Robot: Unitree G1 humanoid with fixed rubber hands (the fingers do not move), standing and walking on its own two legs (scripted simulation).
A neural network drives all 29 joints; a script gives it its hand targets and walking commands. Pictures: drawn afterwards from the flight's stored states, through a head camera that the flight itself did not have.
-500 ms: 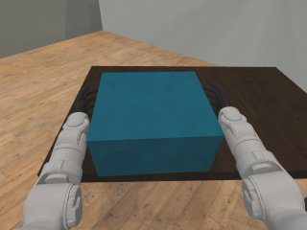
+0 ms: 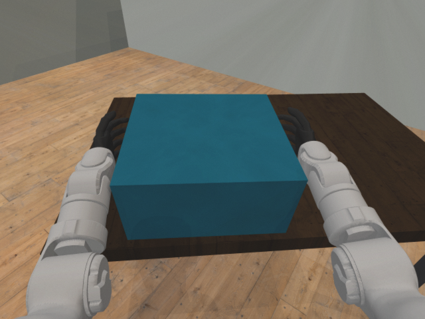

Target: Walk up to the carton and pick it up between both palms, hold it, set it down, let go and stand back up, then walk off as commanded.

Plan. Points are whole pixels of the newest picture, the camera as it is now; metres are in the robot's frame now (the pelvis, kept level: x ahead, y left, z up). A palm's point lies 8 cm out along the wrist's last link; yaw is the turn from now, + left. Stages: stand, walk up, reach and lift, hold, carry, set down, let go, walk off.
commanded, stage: reach and lift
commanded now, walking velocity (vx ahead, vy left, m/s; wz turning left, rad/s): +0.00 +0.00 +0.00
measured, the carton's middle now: (205, 158) +0.40 +0.03 +0.15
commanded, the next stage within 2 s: hold in 0.90 s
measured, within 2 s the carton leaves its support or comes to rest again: neither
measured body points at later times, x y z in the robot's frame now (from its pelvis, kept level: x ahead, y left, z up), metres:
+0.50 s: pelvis +0.00 +0.00 +0.00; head -0.04 +0.01 +0.45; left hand +0.40 +0.22 +0.19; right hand +0.41 -0.17 +0.20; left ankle +0.06 +0.14 -0.74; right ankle -0.01 -0.13 -0.74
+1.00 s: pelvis +0.00 +0.00 +0.00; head -0.05 +0.01 +0.45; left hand +0.39 +0.22 +0.20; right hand +0.40 -0.17 +0.20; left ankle +0.06 +0.14 -0.74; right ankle -0.01 -0.13 -0.74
